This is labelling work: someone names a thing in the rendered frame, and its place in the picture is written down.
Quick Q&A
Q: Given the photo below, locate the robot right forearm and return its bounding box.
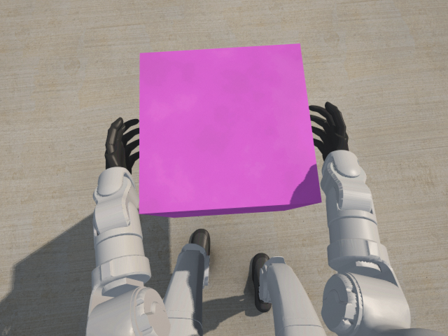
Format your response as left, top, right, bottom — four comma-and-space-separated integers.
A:
321, 150, 411, 325

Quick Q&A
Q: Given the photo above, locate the carton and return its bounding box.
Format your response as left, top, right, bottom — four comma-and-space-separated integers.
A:
139, 43, 322, 218

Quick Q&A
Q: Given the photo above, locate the robot left thigh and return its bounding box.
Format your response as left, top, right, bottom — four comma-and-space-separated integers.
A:
163, 250, 210, 336

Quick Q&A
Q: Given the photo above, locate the robot left forearm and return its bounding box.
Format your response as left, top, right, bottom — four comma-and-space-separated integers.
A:
85, 167, 151, 336

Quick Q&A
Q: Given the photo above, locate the left robot upper arm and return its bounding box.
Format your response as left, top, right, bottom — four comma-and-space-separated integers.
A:
86, 286, 171, 336

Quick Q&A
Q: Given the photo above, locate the right robot hand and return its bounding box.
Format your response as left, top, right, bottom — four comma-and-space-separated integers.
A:
309, 101, 349, 161

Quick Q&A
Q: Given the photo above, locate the right robot upper arm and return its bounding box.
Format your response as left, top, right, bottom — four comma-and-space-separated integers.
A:
321, 272, 447, 336

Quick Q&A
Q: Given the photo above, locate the left robot hand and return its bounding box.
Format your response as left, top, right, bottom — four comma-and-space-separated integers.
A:
105, 117, 139, 175

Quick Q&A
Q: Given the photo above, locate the robot right foot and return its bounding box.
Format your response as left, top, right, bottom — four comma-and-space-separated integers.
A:
252, 253, 272, 312

